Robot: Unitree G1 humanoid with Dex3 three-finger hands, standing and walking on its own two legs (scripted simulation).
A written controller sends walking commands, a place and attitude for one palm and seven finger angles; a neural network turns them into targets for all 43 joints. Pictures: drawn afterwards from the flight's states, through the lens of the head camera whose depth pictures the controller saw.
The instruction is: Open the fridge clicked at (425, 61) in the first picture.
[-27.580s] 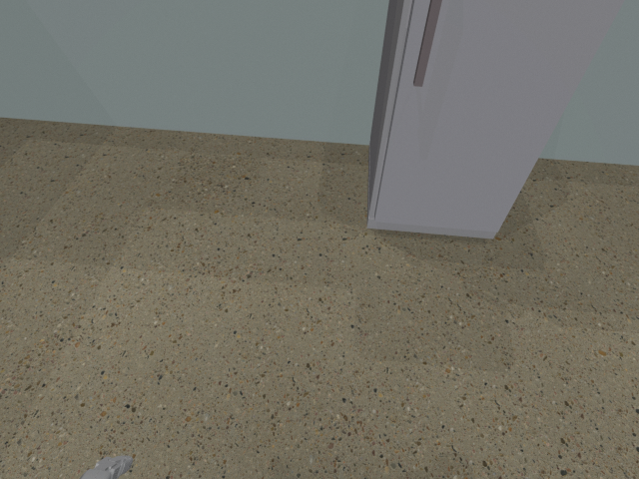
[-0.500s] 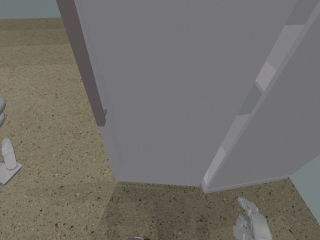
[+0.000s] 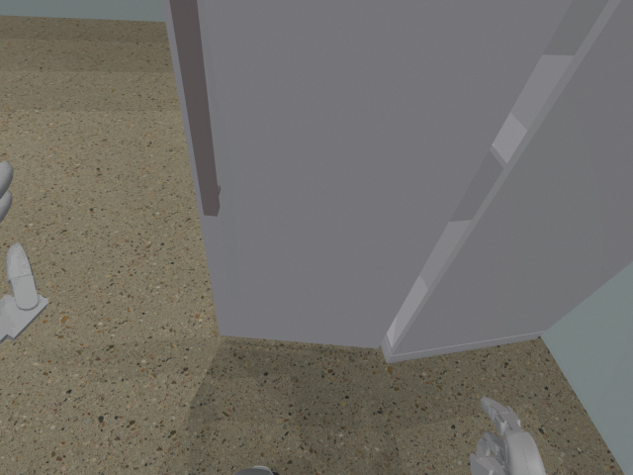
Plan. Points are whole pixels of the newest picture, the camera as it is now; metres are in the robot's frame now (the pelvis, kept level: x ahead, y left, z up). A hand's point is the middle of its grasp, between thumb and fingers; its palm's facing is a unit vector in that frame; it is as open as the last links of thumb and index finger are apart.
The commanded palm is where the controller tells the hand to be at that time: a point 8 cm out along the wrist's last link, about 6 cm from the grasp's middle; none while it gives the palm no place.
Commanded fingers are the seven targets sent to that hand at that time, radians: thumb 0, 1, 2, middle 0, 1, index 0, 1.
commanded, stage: step back with the hand held close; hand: left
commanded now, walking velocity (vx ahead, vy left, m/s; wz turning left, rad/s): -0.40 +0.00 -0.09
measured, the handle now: (201, 97) +0.56 +0.22 +0.17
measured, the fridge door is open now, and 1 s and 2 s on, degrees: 76 76 76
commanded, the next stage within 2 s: stop stepping back and stand still in 0.10 s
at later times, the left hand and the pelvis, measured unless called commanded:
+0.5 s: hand out of the picture +0.13 +0.27 +0.18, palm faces +0.35 -0.87 -0.35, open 7.4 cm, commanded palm +0.09 +0.30 +0.19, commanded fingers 0.00 0.90 0.90 -0.20 -0.30 -0.20 -0.30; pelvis -0.09 +0.02 -0.01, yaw -7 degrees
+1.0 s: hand out of the picture +0.12 +0.30 +0.16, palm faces +0.43 -0.82 -0.38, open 7.4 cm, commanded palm +0.04 +0.33 +0.19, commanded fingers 0.00 0.90 0.90 -0.20 -0.30 -0.20 -0.30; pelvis -0.12 +0.04 -0.01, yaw -4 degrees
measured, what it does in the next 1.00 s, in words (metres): walks backwards: right foot, then left foot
